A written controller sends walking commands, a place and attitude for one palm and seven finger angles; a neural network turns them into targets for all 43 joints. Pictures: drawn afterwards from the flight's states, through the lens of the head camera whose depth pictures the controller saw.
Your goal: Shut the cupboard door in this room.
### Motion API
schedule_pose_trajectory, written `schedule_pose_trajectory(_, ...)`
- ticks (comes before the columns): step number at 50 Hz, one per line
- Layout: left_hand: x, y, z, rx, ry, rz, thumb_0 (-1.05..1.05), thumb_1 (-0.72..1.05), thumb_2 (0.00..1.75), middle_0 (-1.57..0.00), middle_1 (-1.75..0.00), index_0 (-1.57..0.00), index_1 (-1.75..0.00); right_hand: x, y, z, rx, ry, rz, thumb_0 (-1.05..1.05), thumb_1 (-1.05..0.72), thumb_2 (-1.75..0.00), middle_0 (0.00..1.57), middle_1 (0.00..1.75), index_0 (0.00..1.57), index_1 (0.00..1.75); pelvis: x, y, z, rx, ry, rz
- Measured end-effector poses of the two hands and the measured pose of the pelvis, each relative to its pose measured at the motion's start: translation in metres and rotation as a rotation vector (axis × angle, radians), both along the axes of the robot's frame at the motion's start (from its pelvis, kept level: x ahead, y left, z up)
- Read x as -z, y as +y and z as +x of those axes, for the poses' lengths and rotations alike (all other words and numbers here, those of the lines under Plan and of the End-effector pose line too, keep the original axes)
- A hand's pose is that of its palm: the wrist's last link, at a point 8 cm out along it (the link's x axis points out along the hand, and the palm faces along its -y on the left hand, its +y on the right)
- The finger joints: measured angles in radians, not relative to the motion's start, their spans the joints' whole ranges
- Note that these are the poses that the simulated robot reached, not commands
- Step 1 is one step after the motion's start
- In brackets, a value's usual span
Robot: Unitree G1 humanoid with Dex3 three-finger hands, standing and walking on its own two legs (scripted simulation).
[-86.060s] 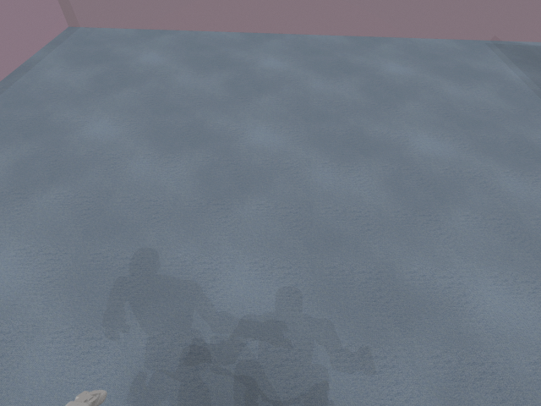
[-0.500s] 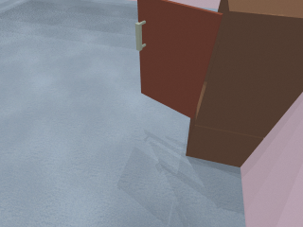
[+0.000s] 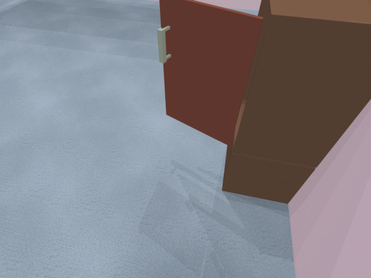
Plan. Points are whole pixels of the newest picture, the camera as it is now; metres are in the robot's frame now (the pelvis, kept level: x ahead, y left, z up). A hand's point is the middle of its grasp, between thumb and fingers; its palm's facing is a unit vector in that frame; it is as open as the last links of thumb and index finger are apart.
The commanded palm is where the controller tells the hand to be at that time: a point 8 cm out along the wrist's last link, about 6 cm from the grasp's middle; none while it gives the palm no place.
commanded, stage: look to check the result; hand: left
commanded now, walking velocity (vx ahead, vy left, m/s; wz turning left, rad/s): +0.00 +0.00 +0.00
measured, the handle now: (165, 44) +0.95 +0.13 +0.05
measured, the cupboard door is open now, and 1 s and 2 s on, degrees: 68 68 68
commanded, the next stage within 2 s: walk to a spot facing it in 0.46 s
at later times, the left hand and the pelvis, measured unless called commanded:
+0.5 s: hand out of the picture +0.06 +0.20 -0.17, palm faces -0.01 -0.96 -0.27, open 7.4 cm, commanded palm none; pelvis +0.03 -0.01 +0.00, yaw +0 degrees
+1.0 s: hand out of the picture +0.03 +0.21 -0.21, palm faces +0.20 -0.95 -0.25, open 7.4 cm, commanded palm none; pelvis +0.04 +0.01 -0.03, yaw +11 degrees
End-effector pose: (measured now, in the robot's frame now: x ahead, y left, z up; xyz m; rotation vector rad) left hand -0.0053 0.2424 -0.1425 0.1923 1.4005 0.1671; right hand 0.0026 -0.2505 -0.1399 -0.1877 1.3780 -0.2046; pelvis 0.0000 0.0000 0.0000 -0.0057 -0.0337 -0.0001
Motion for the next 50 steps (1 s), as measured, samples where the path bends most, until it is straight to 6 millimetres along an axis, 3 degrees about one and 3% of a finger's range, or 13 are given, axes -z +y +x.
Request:
schedule_pose_trajectory(6, -0.004, 0.008, 0.006, 0.003, 0.014, 0.027, 0.01, 0.91, 0.90, -0.21, -0.30, -0.20, -0.30, -0.001, -0.008, 0.006, -0.007, 0.012, -0.010, 0.00, -0.91, -0.90, 0.20, 0.30, 0.20, 0.30, 0.000, -0.003, 0.005, 0.000, 0.001, 0.001)
schedule_pose_trajectory(13, -0.007, 0.012, 0.022, 0.010, -0.002, 0.045, 0.01, 0.91, 0.90, -0.20, -0.30, -0.20, -0.30, -0.002, -0.016, 0.029, -0.025, -0.015, -0.019, 0.00, -0.91, -0.90, 0.20, 0.30, 0.20, 0.30, -0.001, -0.006, 0.013, -0.001, 0.002, 0.003)
schedule_pose_trajectory(24, -0.008, 0.006, 0.054, 0.023, -0.053, 0.044, 0.01, 0.91, 0.90, -0.21, -0.30, -0.20, -0.30, -0.006, -0.024, 0.072, -0.056, -0.085, -0.026, 0.00, -0.91, -0.90, 0.21, 0.30, 0.20, 0.30, -0.002, -0.011, 0.025, -0.001, 0.008, 0.009)
schedule_pose_trajectory(33, -0.008, -0.001, 0.068, 0.016, -0.068, 0.044, 0.01, 0.91, 0.90, -0.21, -0.30, -0.20, -0.30, -0.006, -0.026, 0.088, -0.067, -0.096, -0.024, 0.00, -0.91, -0.90, 0.21, 0.30, 0.20, 0.30, -0.001, -0.015, 0.034, -0.009, 0.015, 0.013)
schedule_pose_trajectory(38, -0.002, -0.006, 0.065, -0.032, -0.077, 0.043, 0.01, 0.91, 0.90, -0.21, -0.30, -0.20, -0.30, 0.003, -0.019, 0.085, -0.085, -0.060, -0.003, 0.00, -0.91, -0.90, 0.20, 0.30, 0.20, 0.30, 0.005, -0.017, 0.035, -0.048, 0.016, 0.012)
schedule_pose_trajectory(43, 0.011, -0.007, 0.047, -0.105, -0.084, 0.031, 0.01, 0.91, 0.90, -0.21, -0.30, -0.20, -0.30, 0.014, -0.006, 0.084, -0.120, -0.007, 0.013, 0.00, -0.91, -0.90, 0.20, 0.30, 0.20, 0.30, 0.015, -0.013, 0.035, -0.111, -0.005, 0.000)
schedule_pose_trajectory(50, 0.032, 0.012, 0.019, -0.193, -0.038, 0.019, 0.01, 0.91, 0.90, -0.21, -0.30, -0.20, -0.30, 0.023, 0.017, 0.106, -0.195, -0.039, 0.011, 0.00, -0.91, -0.90, 0.20, 0.30, 0.20, 0.30, 0.031, 0.005, 0.037, -0.188, -0.013, 0.016)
